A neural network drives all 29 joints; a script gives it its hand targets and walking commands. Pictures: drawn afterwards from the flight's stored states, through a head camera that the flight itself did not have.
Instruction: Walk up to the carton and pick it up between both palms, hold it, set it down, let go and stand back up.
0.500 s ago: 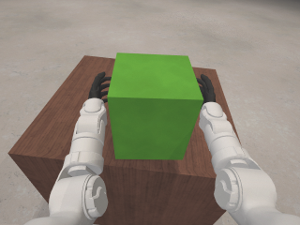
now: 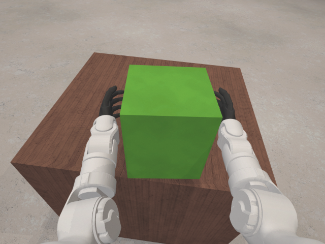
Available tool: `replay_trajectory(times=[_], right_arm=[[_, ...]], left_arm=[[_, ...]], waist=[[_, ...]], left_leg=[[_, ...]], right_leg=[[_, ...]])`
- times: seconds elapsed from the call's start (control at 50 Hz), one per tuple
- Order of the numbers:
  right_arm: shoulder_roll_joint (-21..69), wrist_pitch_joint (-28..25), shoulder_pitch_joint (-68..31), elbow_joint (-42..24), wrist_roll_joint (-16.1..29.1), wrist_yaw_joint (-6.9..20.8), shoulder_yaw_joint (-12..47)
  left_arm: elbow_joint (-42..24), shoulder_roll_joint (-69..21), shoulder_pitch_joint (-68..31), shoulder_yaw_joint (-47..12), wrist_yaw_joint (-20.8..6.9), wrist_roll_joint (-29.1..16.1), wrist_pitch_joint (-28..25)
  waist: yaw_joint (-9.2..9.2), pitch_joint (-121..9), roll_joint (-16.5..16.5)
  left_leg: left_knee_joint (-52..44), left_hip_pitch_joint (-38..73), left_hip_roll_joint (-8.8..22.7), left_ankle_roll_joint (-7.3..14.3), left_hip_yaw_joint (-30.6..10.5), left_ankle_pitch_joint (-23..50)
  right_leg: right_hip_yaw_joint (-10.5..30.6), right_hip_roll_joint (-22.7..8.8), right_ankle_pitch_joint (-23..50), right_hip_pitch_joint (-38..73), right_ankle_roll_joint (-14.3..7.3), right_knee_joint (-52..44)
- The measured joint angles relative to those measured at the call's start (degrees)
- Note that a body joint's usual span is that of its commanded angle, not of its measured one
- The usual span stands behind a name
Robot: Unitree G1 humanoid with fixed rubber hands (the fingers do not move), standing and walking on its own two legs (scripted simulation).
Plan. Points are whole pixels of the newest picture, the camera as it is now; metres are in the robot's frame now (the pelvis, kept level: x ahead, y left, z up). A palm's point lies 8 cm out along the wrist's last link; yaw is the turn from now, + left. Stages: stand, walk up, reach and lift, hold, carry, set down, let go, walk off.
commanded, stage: set down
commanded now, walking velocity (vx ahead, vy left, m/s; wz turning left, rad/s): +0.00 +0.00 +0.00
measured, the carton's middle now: (165, 124) +0.43 +0.02 +0.07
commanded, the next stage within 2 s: none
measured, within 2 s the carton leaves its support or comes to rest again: rests again in 0.42 s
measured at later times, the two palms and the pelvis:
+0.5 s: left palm (108, 125) +0.39 +0.17 +0.10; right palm (223, 126) +0.41 -0.13 +0.10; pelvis +0.00 +0.00 +0.00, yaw -1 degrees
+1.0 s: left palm (109, 127) +0.38 +0.17 +0.09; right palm (223, 128) +0.40 -0.13 +0.10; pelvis +0.00 +0.00 +0.00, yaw -1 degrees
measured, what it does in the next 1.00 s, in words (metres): stands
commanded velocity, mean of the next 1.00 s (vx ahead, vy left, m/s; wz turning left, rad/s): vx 0.00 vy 0.00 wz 0.00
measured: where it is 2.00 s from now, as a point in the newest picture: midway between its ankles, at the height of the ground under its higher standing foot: outside the picture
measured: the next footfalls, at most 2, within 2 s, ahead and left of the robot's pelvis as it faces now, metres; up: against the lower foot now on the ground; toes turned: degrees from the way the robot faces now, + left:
none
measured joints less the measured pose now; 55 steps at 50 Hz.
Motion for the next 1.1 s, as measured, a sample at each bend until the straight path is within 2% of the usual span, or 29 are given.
replay_trajectory(times=[0.7,1.1], right_arm=[[2.0,-4.6,3.6,-2.1,-6.2,2.1,-5.3],[4.0,-6.2,5.2,-5.4,-9.1,3.4,-8.0]], left_arm=[[0.5,-2.4,3.1,1.6,-0.2,1.8,-5.9],[-2.2,-4.3,4.4,3.8,-1.8,4.3,-7.7]], waist=[[1.25,0.3,0.1],[1.22,1.9,-0.3]], left_leg=[[-0.5,-1.5,0.1,0.4,2.0,0.4],[-1.1,0.1,0.0,0.6,2.9,0.4]], right_leg=[[-0.4,-0.5,0.3,-2.1,0.2,0.2],[-0.6,-0.9,-0.1,-1.1,0.3,0.5]])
